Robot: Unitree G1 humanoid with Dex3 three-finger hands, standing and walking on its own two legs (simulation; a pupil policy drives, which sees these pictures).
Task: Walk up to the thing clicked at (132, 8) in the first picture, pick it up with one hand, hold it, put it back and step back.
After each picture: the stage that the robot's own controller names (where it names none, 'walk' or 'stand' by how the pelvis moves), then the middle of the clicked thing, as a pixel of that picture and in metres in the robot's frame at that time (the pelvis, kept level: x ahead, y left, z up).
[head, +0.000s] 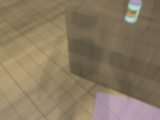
stand; (133, 10) +0.84 -0.27 +0.00
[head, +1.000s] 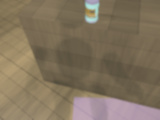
walk; (92, 9) +0.77 +0.00 +0.03
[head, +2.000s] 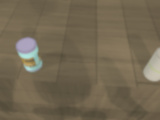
stand; (30, 55) +0.43 +0.23 +0.04
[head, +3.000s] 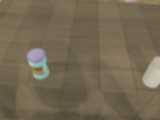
stand; (38, 64) +0.45 +0.20 +0.00
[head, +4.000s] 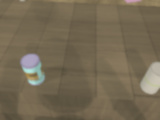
stand; (33, 70) +0.42 +0.21 +0.00
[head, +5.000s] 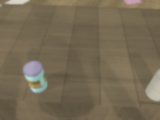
stand; (36, 77) +0.39 +0.20 +0.00
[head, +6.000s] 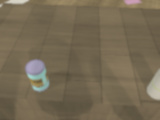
stand; (38, 76) +0.40 +0.19 +0.00
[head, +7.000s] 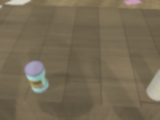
stand; (37, 77) +0.39 +0.20 +0.00
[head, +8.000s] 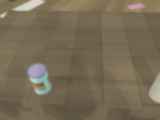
rise first; (40, 79) +0.39 +0.21 +0.00
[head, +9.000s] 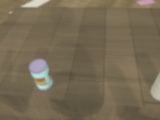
go down; (41, 74) +0.40 +0.22 +0.00
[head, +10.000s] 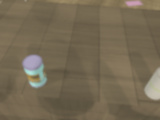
go down; (35, 71) +0.41 +0.20 +0.01
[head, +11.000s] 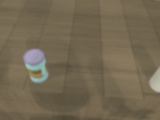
go down; (36, 66) +0.41 +0.18 +0.02
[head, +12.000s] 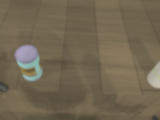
close in; (29, 64) +0.40 +0.19 +0.04
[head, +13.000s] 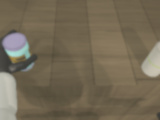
close; (19, 53) +0.43 +0.20 +0.06
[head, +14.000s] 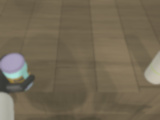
lift; (18, 73) +0.36 +0.22 +0.05
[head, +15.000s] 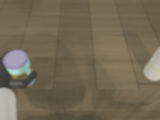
lift; (20, 69) +0.38 +0.21 +0.05
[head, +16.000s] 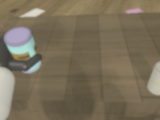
lift; (24, 51) +0.34 +0.18 +0.22
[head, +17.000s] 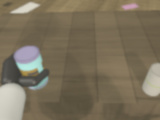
hold; (32, 68) +0.33 +0.17 +0.15
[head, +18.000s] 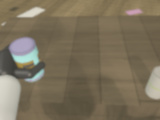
crouch; (28, 60) +0.34 +0.18 +0.18
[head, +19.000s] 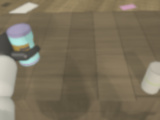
crouch; (24, 45) +0.40 +0.20 +0.18
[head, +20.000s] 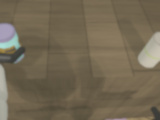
lower; (8, 44) +0.46 +0.22 +0.07
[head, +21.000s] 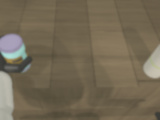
lower; (15, 54) +0.42 +0.21 +0.06
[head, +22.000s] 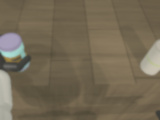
lower; (14, 53) +0.43 +0.21 +0.06
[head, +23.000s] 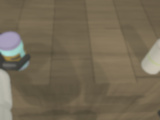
lower; (14, 52) +0.43 +0.21 +0.06
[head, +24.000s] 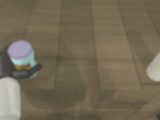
draw back; (24, 60) +0.41 +0.19 +0.06
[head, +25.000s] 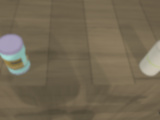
rise; (15, 55) +0.41 +0.20 +0.06
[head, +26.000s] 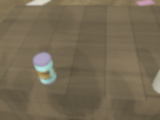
sink last; (45, 68) +0.42 +0.20 +0.03
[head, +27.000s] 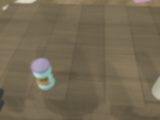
stand; (43, 74) +0.39 +0.19 +0.00
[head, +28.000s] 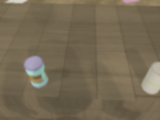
stand; (36, 72) +0.41 +0.21 +0.00
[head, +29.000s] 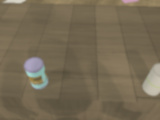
stand; (37, 73) +0.40 +0.20 +0.00
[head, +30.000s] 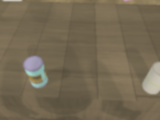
stand; (36, 72) +0.41 +0.20 +0.00
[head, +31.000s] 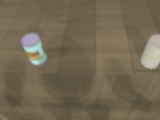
walk; (34, 49) +0.48 +0.22 +0.03
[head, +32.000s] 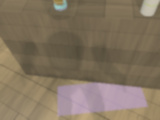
walk; out of the picture +0.81 +0.16 +0.02
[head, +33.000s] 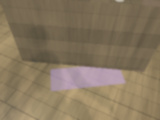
stand; out of the picture +1.16 +0.22 +0.02
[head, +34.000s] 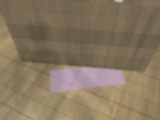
stand; out of the picture +1.14 +0.21 +0.01
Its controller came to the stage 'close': yes
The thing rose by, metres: 0.21
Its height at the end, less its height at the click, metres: +0.00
